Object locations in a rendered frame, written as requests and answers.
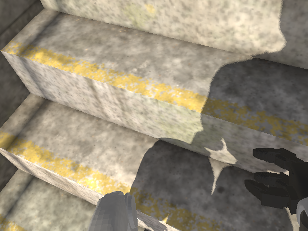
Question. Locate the robot right forearm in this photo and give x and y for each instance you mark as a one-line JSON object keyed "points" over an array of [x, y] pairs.
{"points": [[302, 214]]}

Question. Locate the robot right hand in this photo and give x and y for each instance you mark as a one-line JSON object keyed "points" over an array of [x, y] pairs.
{"points": [[284, 191]]}

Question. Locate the robot left thigh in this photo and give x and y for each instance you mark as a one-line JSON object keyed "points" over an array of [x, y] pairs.
{"points": [[115, 211]]}

